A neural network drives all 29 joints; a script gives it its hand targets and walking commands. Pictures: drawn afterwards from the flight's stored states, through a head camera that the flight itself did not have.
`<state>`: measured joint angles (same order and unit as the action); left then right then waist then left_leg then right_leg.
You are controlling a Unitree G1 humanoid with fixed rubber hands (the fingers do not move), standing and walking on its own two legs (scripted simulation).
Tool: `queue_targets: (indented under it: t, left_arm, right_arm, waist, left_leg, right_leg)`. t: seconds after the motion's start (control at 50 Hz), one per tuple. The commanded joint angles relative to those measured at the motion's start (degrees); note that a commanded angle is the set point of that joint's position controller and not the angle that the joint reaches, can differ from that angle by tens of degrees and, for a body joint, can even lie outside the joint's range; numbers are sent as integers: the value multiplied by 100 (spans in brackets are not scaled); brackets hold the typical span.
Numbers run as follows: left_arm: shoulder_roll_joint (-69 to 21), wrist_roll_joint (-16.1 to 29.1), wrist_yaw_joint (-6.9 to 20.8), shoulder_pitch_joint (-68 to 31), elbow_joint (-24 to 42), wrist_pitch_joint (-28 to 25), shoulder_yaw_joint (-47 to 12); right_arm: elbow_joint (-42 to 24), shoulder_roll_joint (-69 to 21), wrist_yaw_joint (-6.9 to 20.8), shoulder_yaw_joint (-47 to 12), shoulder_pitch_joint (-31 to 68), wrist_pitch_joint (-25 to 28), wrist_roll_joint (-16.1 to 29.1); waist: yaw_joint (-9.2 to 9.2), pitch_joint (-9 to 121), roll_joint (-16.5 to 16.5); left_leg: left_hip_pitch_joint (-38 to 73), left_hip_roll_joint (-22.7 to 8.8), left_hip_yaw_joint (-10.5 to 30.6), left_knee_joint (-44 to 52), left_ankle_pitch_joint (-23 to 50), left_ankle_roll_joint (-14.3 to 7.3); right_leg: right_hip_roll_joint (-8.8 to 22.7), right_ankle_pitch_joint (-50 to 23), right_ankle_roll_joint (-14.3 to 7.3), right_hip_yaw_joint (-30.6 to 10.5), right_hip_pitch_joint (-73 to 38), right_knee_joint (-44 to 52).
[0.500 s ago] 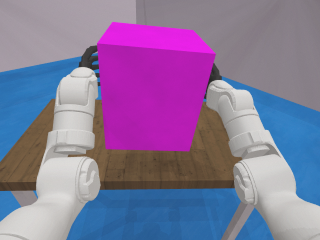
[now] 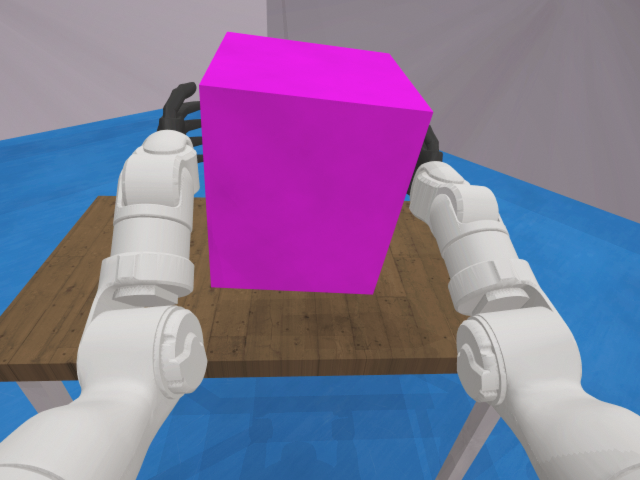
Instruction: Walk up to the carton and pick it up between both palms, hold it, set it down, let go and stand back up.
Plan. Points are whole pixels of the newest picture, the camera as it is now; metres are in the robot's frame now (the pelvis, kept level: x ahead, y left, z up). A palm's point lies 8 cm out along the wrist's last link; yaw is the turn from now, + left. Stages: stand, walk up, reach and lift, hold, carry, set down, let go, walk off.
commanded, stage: set down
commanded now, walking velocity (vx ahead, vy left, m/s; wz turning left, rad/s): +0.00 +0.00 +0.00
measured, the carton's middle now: (302, 167) +0.41 +0.00 +0.25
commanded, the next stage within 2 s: none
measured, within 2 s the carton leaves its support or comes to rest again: neither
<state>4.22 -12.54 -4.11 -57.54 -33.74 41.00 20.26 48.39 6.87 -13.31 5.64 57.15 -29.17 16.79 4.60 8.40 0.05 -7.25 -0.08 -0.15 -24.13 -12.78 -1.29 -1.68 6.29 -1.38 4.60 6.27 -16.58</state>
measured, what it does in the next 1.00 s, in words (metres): stands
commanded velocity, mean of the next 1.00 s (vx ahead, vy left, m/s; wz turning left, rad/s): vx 0.00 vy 0.00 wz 0.00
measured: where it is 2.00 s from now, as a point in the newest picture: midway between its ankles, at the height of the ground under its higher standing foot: outside the picture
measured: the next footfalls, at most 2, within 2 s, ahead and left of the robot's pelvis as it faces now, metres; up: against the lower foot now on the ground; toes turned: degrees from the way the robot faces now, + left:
none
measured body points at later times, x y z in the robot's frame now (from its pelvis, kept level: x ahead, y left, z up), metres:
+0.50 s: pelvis +0.02 -0.01 +0.00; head -0.03 +0.02 +0.45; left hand +0.43 +0.14 +0.22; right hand +0.41 -0.16 +0.18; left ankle +0.01 +0.10 -0.75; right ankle +0.04 -0.11 -0.75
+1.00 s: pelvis +0.02 -0.01 +0.00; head -0.02 +0.01 +0.45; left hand +0.44 +0.13 +0.20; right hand +0.42 -0.17 +0.16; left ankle +0.01 +0.10 -0.75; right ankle +0.04 -0.11 -0.75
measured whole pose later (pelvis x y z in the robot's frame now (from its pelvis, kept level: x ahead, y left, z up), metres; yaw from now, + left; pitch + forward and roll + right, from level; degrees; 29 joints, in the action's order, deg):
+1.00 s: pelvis +0.02 -0.01 +0.00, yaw +2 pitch -3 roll -2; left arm 0.4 -12.5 -6.3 -47.9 -33.7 28.0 15.5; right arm 49.3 3.7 -7.7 9.3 44.6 -12.2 7.1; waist 4.0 2.9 -1.0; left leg -5.7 -0.4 1.7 -22.6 -13.7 -0.3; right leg -2.1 7.9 -1.9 6.2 4.3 -15.3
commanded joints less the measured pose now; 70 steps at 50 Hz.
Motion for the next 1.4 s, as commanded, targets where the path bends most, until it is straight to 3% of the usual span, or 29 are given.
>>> queue_targets:
  t: [0.0, 0.1, 0.28, 0.38, 0.52, 0.72, 1.02, 1.12, 1.38]
  left_arm:
    - [-3737, 695, 985, -4545, 231, -810, -1545]
    - [-3571, 372, 1123, -3879, -8, -1002, -1358]
    - [-4409, 840, 955, -3749, 933, -1239, -2663]
    - [-4517, 962, 831, -3529, 1314, -1257, -3029]
    - [-4390, 863, 761, -3198, 1369, -1187, -2967]
    - [-4198, 614, 769, -2873, 887, -1202, -2546]
    - [-4475, 865, 538, -3210, 475, -1724, -2716]
    - [-4388, 814, 488, -3367, 158, -1909, -2488]
    - [-4085, 582, 411, -3385, -547, -2341, -1852]
  right_arm:
    - [-1455, -3551, 930, -735, 6001, 1083, -18]
    - [-1358, -3402, 990, -617, 5629, 1638, -514]
    - [-2956, -3650, 859, -1410, 6108, 2265, -350]
    - [-3139, -3588, 846, -1596, 5808, 2240, -295]
    - [-3015, -3447, 922, -1592, 5452, 2168, -298]
    - [-2483, -3334, 1062, -1337, 5158, 2192, -504]
    - [-2210, -3322, 1246, -945, 5356, 2512, -885]
    - [-1674, -3299, 1343, -661, 5244, 2542, -1100]
    - [-1142, -3284, 1561, -176, 5160, 2791, -1624]
  waist:
    - [-20, 1679, 207]
    - [-36, 1531, -10]
    - [151, 2635, 232]
    - [229, 2703, 321]
    - [138, 2647, 309]
    - [4, 2236, 116]
    - [23, 2746, 200]
    - [-19, 2641, 188]
    - [-209, 2857, -51]
  left_leg:
    - [293, 134, 309, 726, 511, 284]
    - [469, 181, 144, 731, 1023, 246]
    - [1112, 238, 244, 183, 2405, 459]
    - [1148, 226, 330, 127, 2443, 507]
    - [1135, 205, 346, 118, 2489, 518]
    - [1005, 198, 286, 230, 2349, 456]
    - [1034, 134, 308, 189, 2262, 568]
    - [793, 134, 258, 323, 1875, 550]
    - [245, 140, 91, 476, 1568, 446]
  right_leg:
    - [-131, 29, 199, -212, -1024, 203]
    - [-106, -370, 263, -123, -1413, 241]
    - [-124, -1741, 329, -27, -1625, 61]
    - [-93, -1925, 342, -31, -1542, -19]
    - [-114, -2062, 354, 14, -1521, -84]
    - [-137, -2177, 373, 37, -1501, -72]
    - [-127, -2201, 322, 64, -1177, -80]
    - [-77, -2017, 334, 46, -1139, -87]
    - [14, -2476, 400, -35, -1514, -204]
